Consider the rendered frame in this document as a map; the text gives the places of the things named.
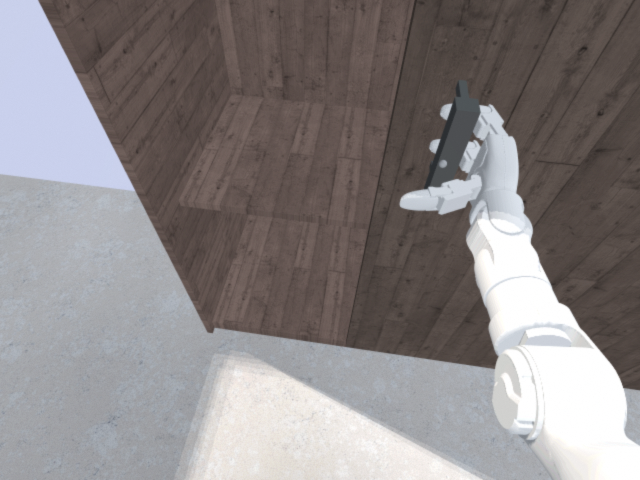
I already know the handle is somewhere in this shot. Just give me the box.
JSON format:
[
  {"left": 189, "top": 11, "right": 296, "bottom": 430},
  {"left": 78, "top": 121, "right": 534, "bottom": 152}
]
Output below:
[{"left": 424, "top": 80, "right": 481, "bottom": 189}]

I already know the right robot hand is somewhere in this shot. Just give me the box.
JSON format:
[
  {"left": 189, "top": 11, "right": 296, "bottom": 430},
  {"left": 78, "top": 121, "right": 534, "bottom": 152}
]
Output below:
[{"left": 400, "top": 104, "right": 519, "bottom": 215}]

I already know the robot right forearm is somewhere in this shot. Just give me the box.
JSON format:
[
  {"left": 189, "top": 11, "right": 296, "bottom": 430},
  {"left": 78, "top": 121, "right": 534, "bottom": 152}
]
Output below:
[{"left": 466, "top": 189, "right": 627, "bottom": 429}]

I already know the right robot upper arm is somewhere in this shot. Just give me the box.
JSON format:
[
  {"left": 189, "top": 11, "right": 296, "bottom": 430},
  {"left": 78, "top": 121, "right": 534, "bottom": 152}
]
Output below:
[{"left": 492, "top": 345, "right": 640, "bottom": 480}]

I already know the wardrobe door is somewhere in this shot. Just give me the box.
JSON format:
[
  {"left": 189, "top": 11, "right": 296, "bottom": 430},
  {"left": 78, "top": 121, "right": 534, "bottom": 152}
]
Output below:
[{"left": 346, "top": 0, "right": 640, "bottom": 390}]

